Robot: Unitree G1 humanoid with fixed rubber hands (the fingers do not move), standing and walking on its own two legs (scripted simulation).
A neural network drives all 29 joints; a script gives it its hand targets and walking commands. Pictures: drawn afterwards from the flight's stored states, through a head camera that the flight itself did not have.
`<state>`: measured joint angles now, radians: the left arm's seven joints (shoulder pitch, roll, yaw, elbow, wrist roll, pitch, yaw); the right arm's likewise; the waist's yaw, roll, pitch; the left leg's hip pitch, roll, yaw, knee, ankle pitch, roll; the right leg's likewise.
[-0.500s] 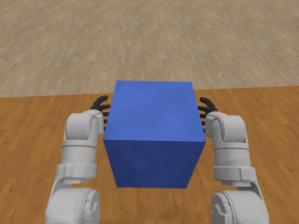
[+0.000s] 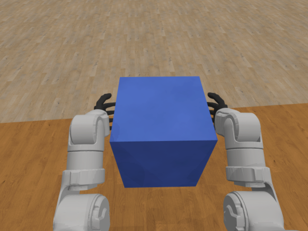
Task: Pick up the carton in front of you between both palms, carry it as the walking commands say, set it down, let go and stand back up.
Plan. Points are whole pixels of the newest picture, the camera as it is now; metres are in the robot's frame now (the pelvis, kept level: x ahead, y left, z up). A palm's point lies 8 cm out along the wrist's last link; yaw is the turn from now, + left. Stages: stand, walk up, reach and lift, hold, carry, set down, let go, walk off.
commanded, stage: carry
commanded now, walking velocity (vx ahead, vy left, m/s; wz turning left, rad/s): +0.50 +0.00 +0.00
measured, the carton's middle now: (159, 134) +0.37 +0.00 +0.06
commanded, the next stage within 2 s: none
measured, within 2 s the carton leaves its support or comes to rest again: neither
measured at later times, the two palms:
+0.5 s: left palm (104, 67) +0.66 +0.19 +0.09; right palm (184, 64) +0.65 -0.10 +0.10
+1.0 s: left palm (122, 33) +0.96 +0.16 +0.08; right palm (184, 34) +0.94 -0.14 +0.08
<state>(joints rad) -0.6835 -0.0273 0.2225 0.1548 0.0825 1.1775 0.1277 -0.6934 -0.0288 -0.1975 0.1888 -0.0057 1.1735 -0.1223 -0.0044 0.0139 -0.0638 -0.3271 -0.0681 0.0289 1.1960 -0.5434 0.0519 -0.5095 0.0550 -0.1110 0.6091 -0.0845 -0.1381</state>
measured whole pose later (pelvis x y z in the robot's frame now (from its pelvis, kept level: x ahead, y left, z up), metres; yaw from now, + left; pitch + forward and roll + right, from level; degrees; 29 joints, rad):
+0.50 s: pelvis +0.30 +0.03 -0.03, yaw -2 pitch +4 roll +0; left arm -0.68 0.03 0.19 0.25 0.02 1.14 0.12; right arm -0.66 0.04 -0.23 0.18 -0.10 1.17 -0.12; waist 0.04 -0.02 -0.10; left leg -0.51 -0.04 0.11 0.57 -0.03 0.10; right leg -0.23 0.05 -0.03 1.03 -0.55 -0.05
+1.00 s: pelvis +0.60 +0.03 -0.06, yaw +1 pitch +4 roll +1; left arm -0.66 -0.02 0.23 0.11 0.07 1.19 0.13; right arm -0.67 -0.01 -0.19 0.15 -0.02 1.17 -0.13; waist -0.06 -0.01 -0.10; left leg -0.14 -0.08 0.09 0.79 -0.49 0.07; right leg -0.49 0.03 -0.12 0.45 0.09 -0.11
